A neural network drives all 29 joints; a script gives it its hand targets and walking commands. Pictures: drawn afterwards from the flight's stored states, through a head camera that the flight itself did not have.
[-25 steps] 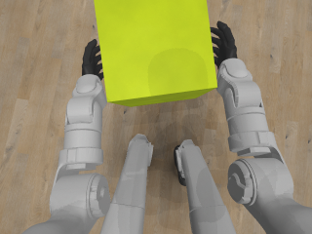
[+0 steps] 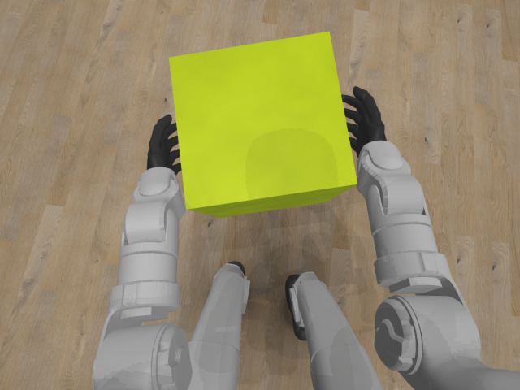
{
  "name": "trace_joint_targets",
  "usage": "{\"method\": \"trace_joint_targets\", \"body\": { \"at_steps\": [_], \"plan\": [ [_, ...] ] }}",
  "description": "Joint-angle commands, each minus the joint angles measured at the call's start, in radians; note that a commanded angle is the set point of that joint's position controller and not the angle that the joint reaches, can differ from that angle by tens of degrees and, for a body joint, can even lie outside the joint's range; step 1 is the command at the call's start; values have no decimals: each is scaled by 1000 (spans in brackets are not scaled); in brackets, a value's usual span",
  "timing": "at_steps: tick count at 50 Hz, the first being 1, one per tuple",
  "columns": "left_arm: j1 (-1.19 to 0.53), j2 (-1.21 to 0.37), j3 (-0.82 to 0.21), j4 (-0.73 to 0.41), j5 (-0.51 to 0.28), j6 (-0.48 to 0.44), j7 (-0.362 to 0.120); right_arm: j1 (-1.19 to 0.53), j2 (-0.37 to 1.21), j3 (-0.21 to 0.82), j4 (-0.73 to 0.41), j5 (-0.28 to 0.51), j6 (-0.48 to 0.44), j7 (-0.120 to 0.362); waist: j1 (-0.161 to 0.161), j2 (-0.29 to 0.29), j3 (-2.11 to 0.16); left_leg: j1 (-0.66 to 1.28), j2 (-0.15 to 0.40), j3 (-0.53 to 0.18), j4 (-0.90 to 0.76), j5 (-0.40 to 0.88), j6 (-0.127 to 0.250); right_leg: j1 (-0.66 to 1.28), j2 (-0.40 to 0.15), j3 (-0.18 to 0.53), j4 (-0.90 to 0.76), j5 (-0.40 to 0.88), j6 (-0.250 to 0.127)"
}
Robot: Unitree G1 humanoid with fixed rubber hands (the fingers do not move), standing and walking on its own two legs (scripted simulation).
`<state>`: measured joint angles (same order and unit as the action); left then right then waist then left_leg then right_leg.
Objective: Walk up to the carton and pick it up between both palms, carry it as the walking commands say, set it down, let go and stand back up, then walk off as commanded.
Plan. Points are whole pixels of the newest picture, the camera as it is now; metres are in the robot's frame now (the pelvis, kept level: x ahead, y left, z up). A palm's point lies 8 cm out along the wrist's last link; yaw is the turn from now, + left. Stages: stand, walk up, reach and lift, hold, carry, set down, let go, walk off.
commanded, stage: reach and lift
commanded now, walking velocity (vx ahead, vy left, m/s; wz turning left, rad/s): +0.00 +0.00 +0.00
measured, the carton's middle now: (263, 145) +0.47 +0.03 -0.10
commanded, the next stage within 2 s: none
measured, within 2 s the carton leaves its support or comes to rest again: neither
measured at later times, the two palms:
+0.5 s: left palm (153, 142) +0.40 +0.16 +0.05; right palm (425, 115) +0.44 -0.14 +0.07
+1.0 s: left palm (131, 151) +0.37 +0.16 +0.10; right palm (450, 115) +0.41 -0.14 +0.12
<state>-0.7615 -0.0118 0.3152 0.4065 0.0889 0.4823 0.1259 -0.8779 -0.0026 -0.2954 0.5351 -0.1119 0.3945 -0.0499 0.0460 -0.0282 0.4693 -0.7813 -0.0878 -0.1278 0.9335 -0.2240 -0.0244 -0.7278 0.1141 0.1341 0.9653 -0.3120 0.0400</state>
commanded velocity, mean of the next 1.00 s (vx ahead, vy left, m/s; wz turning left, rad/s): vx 0.00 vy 0.00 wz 0.00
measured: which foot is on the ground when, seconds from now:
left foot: down 0.00-1.00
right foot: down 0.00-1.00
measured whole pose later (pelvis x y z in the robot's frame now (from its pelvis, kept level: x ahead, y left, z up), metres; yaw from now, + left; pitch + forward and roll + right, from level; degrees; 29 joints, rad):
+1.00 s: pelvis +0.11 -0.01 +0.07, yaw +1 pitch -5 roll +0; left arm -0.23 -0.13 0.24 0.25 0.18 0.75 0.05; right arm -0.33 0.13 -0.20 0.36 -0.20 0.66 -0.02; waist 0.03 -0.02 0.00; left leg -0.16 -0.06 -0.15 0.44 -0.18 -0.01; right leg -0.10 0.06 0.13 0.44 -0.25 -0.01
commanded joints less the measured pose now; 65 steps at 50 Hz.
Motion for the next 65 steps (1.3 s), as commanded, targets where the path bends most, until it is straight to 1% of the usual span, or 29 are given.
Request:
{"method": "trace_joint_targets", "body": {
  "at_steps": [1,2,3,4,5,6,8,10,14,15,21,22,23,24,26,28,32,36,37,40,41,42,43,44,48,49,54,60,65],
  "plan": [
    [-934,-1056,-829,-239,-216,-90,-305,-536,1193,612,-13,137,-26,253,-35,68,-1862,698,-14,77,-137,129,-26,289,3,-54,-166,131,-34],
    [-932,-1064,-828,-253,-226,-91,-312,-612,1171,631,-116,146,-41,258,-22,36,-1934,733,-18,81,-144,114,-22,320,13,-43,-185,115,-33],
    [-878,-1036,-779,-148,-177,-91,-315,-540,1166,572,18,103,-32,255,-17,57,-1700,644,-7,65,-163,19,-16,216,0,-36,-201,45,-37],
    [-909,-1120,-877,-292,-219,-94,-303,-552,1199,624,-106,134,-39,261,-67,76,-1859,777,-7,63,-178,110,-28,325,7,-48,-205,145,-42],
    [-809,-1045,-740,-111,-153,-88,-314,-556,1172,594,-21,105,-25,257,19,26,-1651,622,-7,77,-175,42,-8,266,-3,-39,-208,54,-31],
    [-804,-1093,-757,-133,-160,-97,-313,-481,1221,589,-13,112,-29,256,-17,28,-1586,625,-11,74,-195,69,-1,288,-6,-35,-235,80,-36],
    [-703,-1126,-745,-97,-144,-90,-323,-437,1244,592,-4,111,-24,266,-5,6,-1535,670,-3,65,-232,153,10,319,-8,-44,-258,153,-25],
    [-688,-1121,-615,56,-85,-79,-332,-363,1221,440,183,42,-17,280,-17,29,-1162,531,9,64,-274,-34,6,160,-21,-47,-307,-32,-51],
    [-667,-1180,-571,84,-70,-58,-346,-352,1223,359,241,15,-9,322,-14,64,-1003,596,28,58,-373,-125,-13,146,-10,-70,-384,-120,-69],
    [-703,-1168,-592,38,-92,-64,-353,-316,1243,376,245,20,-3,319,-31,24,-1067,602,29,58,-355,-92,-16,225,-16,-55,-391,-72,-72],
    [-393,-1097,-539,51,-45,-3,-338,-120,1205,399,219,23,43,311,24,33,-966,679,22,72,-405,199,-12,376,-25,-35,-446,157,-65],
    [-402,-1101,-586,-22,-68,3,-342,-80,1209,431,199,38,58,315,-4,59,-1000,732,16,68,-410,267,-16,401,-18,-42,-450,222,-65],
    [-330,-1081,-546,2,-30,12,-338,-110,1187,448,147,49,56,311,58,79,-949,696,12,76,-415,274,-18,397,-19,-41,-459,222,-63],
    [-380,-1091,-586,-60,-61,11,-338,-75,1193,470,144,43,60,313,12,44,-988,721,10,68,-416,310,-23,413,-19,-38,-462,274,-57],
    [-293,-1124,-655,-114,-109,28,-340,-105,1177,553,-22,101,58,300,12,42,-1033,809,15,58,-418,441,-19,468,-17,-35,-483,357,-53],
    [-308,-1162,-788,-342,-190,38,-335,-48,1253,712,-201,194,67,287,11,49,-1204,904,8,38,-408,629,-19,627,-28,-14,-466,589,-42],
    [-261,-1047,-784,-340,-152,67,-326,79,1185,645,-120,125,113,261,-19,40,-985,804,-7,57,-452,439,-17,587,-31,-10,-507,486,-40],
    [-255,-1053,-816,-368,-186,103,-337,44,1203,724,-238,153,150,248,-17,-4,-957,793,-15,55,-488,379,4,683,-44,-13,-532,467,-22],
    [-194,-1043,-807,-336,-177,115,-342,33,1194,733,-284,144,163,245,-10,-69,-954,793,-15,56,-490,358,14,673,-38,-19,-542,452,-9],
    [-188,-995,-742,-287,-137,143,-346,60,1135,687,-233,118,182,240,-1,23,-793,732,-25,66,-506,289,8,641,-59,-2,-567,413,-22],
    [-223,-1008,-791,-377,-174,136,-341,113,1205,734,-229,137,204,251,4,-42,-834,781,-13,54,-521,304,16,660,-38,-15,-569,405,-16],
    [-262,-1006,-790,-361,-155,150,-346,113,1176,686,-193,118,213,248,-1,38,-819,769,-15,62,-514,264,-1,633,-44,-12,-578,322,-29],
    [-297,-1031,-818,-384,-184,151,-350,85,1194,696,-234,121,214,250,-24,6,-845,788,-17,63,-508,234,6,633,-42,-14,-591,289,-28],
    [-296,-1051,-829,-372,-183,162,-344,38,1179,704,-244,142,212,257,-12,67,-861,794,-16,67,-516,244,-2,649,-44,-18,-590,280,-35],
    [-281,-1040,-782,-334,-171,196,-341,13,1157,672,-224,121,260,257,-42,30,-758,752,-7,67,-542,136,10,649,-39,-28,-607,187,-33],
    [-277,-1027,-771,-316,-157,199,-331,-5,1143,678,-235,126,258,265,-9,14,-760,778,-9,64,-539,177,15,621,-37,-30,-612,208,-30],
    [-372,-1058,-777,-363,-172,206,-328,34,1149,598,-149,104,275,278,-63,52,-739,751,8,57,-548,158,-1,623,-34,-28,-611,203,-50],
    [-365,-1105,-778,-330,-179,199,-313,-92,1162,657,-242,157,262,291,-36,48,-873,766,8,53,-537,175,-4,663,-37,-27,-581,222,-40],
    [-451,-1132,-794,-334,-178,183,-300,-91,1127,608,-218,137,254,303,-81,53,-881,803,28,28,-530,105,-5,596,-44,-28,-580,159,-47]
  ]
}}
